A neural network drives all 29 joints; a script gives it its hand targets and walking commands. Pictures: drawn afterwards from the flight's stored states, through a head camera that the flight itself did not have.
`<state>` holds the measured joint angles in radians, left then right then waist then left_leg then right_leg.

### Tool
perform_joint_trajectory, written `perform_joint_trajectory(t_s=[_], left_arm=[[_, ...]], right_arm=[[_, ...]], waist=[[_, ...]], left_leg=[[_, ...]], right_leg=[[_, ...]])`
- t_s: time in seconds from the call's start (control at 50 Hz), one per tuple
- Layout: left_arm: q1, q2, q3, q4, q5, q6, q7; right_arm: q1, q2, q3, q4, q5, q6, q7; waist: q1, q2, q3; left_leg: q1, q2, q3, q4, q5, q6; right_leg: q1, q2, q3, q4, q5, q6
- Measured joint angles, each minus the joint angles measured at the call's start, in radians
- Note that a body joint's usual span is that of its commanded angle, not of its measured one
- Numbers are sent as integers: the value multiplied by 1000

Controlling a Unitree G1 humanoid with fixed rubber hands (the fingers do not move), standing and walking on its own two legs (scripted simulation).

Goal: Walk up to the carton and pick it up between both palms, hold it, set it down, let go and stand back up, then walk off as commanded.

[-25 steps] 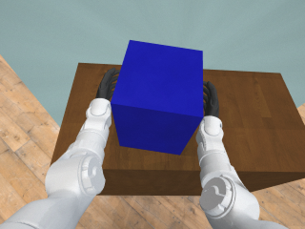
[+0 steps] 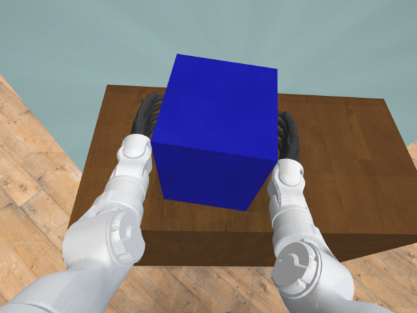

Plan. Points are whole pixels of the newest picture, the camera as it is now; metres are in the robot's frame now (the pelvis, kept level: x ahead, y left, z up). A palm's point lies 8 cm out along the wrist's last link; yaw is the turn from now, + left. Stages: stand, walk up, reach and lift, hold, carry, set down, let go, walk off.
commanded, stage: set down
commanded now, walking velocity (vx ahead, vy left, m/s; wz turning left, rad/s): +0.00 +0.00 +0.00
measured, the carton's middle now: (214, 140) +0.45 -0.01 +0.00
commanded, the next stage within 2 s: none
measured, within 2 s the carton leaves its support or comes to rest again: neither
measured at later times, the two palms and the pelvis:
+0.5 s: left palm (140, 156) +0.41 +0.15 -0.02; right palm (277, 174) +0.37 -0.14 +0.00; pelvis -0.01 +0.01 +0.00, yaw -1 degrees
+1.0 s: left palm (127, 190) +0.33 +0.16 -0.01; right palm (282, 221) +0.28 -0.14 -0.02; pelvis -0.06 +0.02 -0.01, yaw -1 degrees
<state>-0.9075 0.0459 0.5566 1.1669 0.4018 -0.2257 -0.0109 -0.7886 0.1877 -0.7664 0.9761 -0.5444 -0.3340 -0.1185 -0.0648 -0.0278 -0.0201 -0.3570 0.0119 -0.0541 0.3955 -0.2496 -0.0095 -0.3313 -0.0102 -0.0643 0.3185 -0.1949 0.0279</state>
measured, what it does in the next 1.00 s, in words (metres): shifts its weight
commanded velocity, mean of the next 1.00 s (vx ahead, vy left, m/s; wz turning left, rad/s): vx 0.00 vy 0.00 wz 0.00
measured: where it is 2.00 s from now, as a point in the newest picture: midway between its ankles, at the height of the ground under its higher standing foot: outside the picture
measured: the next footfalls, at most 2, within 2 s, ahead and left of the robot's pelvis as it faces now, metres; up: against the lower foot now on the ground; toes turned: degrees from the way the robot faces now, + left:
none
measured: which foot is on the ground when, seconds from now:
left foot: down 0.00-1.00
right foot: down 0.00-1.00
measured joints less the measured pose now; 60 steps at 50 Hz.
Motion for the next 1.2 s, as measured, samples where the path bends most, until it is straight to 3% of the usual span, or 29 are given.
perform_joint_trajectory(t_s=[0.14,0.2,0.28,0.42,0.58,0.82,0.96,1.2], left_arm=[[-1,5,2,1,2,11,0],[6,12,2,1,-11,38,0],[29,21,-47,0,-84,57,11],[62,40,-156,0,-179,27,39],[131,43,-237,0,-213,1,63],[230,45,-266,0,-244,-39,64],[257,52,-300,0,-316,-77,53],[268,111,-433,0,-452,-78,42]], right_arm=[[0,-3,12,9,6,-7,-7],[-1,-39,101,71,80,-29,-34],[-1,-84,224,168,208,-66,-66],[19,-95,323,219,341,-118,-89],[42,-105,365,244,384,-138,-90],[138,-109,472,253,446,-165,-90],[192,-116,529,253,494,-154,-95],[219,-118,602,179,574,-53,-106]], waist=[[-3,0,2],[-11,0,5],[-17,0,6],[-19,0,-14],[-19,3,-58],[-19,29,-86],[-19,48,-87],[-19,47,-87]], left_leg=[[0,0,0,0,1,0],[-2,0,0,1,2,0],[-31,0,0,23,1,-2],[-125,0,0,73,1,-6],[-175,0,0,111,-4,-11],[-177,0,0,118,18,-17],[-177,6,0,119,21,-3],[-176,6,0,179,24,7]], right_leg=[[0,0,-1,0,0,0],[-1,0,-1,0,2,0],[-20,1,0,1,6,-3],[-95,2,2,8,22,-4],[-130,3,5,13,29,-4],[-130,4,9,14,52,-4],[-134,10,8,19,76,-4],[-134,10,10,80,80,-4]])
